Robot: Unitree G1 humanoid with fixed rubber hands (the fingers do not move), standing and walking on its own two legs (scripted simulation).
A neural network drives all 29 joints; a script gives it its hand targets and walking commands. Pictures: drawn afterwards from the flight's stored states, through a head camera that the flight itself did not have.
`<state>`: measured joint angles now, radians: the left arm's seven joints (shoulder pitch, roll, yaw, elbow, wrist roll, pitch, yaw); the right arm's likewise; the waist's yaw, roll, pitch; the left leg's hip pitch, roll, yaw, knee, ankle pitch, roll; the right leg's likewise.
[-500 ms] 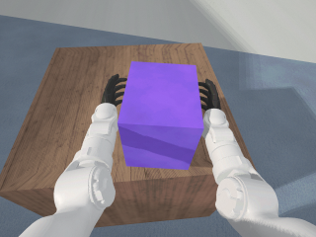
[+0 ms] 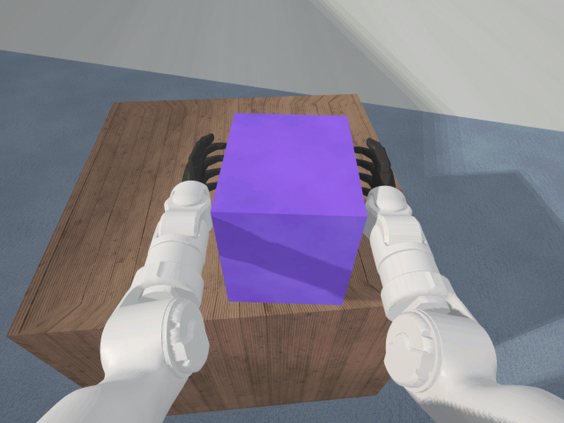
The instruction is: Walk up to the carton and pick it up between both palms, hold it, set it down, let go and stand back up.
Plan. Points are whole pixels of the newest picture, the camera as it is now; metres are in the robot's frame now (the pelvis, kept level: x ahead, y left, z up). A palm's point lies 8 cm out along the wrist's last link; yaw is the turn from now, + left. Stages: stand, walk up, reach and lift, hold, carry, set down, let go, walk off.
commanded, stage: reach and lift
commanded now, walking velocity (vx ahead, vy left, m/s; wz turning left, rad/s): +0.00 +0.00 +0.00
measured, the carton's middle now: (287, 208) +0.42 +0.00 +0.08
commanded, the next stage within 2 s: none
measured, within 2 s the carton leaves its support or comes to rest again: neither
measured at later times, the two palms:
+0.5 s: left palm (194, 177) +0.40 +0.13 +0.17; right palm (398, 185) +0.38 -0.14 +0.17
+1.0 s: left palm (173, 182) +0.36 +0.15 +0.19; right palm (399, 179) +0.36 -0.12 +0.20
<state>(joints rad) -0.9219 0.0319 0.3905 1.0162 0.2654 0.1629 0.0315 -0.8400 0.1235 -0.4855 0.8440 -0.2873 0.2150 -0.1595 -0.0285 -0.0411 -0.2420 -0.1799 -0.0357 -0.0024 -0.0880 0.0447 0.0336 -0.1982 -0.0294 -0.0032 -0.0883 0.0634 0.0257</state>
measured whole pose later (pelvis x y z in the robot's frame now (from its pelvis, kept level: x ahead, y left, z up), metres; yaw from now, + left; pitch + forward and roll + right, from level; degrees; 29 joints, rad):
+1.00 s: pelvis -0.05 -0.01 +0.00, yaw +0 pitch +4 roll +0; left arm -0.95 0.06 0.30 0.82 0.14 0.46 0.06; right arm -0.91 0.08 -0.36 0.68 -0.16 0.53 -0.19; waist 0.00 -0.03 -0.17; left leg -0.18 -0.03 -0.01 0.14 -0.02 0.02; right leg -0.19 -0.02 0.00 0.12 0.00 0.02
